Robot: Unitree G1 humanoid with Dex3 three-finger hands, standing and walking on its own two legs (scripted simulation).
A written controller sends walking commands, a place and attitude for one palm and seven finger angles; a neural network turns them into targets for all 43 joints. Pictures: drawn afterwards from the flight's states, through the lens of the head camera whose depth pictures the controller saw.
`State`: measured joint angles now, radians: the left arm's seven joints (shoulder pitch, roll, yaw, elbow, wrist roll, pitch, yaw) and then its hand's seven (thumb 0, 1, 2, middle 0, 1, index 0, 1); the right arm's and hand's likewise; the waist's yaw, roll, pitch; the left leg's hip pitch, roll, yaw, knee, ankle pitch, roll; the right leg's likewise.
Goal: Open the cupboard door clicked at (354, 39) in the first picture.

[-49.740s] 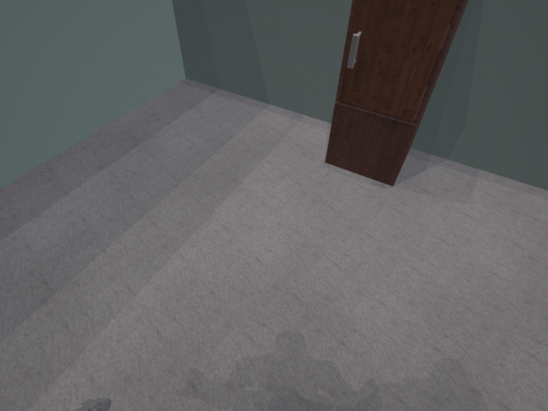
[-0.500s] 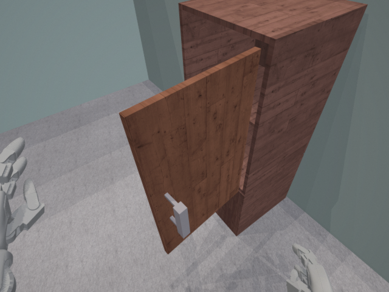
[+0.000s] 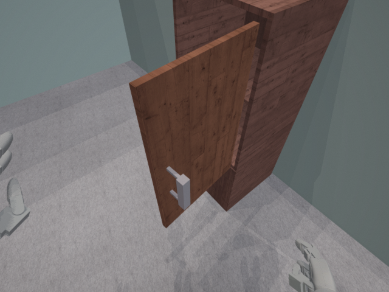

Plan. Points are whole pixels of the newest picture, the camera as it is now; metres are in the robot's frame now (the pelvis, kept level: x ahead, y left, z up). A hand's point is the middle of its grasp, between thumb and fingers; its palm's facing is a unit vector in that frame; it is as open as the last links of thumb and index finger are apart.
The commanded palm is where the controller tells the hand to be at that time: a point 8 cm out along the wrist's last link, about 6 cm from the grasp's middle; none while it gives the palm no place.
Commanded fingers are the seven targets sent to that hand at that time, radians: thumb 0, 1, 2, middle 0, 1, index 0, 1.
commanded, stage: step back with the hand held close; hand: left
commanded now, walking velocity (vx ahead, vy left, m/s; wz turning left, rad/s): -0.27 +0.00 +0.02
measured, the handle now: (177, 187) +0.39 +0.07 -0.09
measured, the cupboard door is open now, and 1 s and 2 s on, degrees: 97 97 97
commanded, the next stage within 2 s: stop stepping back and stand still in 0.54 s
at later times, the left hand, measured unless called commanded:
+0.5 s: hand out of the picture +0.07 +0.29 +0.16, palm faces +0.52 -0.72 -0.45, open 7.4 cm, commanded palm +0.00 +0.32 +0.18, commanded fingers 0.00 0.90 0.90 -0.20 -0.30 -0.20 -0.30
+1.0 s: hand out of the picture -0.03 +0.22 +0.17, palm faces +0.44 -0.74 -0.51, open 7.4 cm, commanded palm -0.07 +0.25 +0.18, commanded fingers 0.00 0.90 0.90 -0.20 -0.30 -0.20 -0.30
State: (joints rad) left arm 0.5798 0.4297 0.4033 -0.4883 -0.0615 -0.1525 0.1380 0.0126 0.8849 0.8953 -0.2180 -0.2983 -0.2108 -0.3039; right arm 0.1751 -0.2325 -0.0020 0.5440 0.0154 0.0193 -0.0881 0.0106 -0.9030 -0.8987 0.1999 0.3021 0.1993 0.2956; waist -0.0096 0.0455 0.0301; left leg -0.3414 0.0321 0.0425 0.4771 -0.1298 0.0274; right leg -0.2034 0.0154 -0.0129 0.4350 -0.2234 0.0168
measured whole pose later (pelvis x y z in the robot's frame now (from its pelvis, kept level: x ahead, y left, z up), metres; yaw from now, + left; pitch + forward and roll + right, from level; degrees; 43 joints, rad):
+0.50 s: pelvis -0.11 +0.01 -0.01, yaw +6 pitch +0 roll -1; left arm 0.50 0.42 0.41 -0.52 -0.04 -0.19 0.17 0.01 0.88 0.90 -0.22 -0.30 -0.21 -0.30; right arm 0.15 -0.20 -0.01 0.62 0.00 -0.07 -0.09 0.01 -0.90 -0.90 0.20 0.30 0.20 0.30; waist 0.04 -0.01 0.03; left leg -0.37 -0.02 0.03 0.57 -0.20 0.04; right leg -0.38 0.04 0.07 0.63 -0.30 0.02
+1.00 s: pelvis -0.22 -0.05 -0.01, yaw -3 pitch +2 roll +4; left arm 0.62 0.44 0.45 -0.46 -0.06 -0.21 0.17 0.01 0.88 0.90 -0.22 -0.30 -0.21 -0.30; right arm 0.32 -0.24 0.00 0.70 0.01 -0.07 -0.06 0.01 -0.90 -0.90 0.20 0.30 0.20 0.30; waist 0.02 -0.03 -0.10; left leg -0.44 -0.01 0.10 0.72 -0.25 0.01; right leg -0.03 0.02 0.02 0.46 -0.46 -0.07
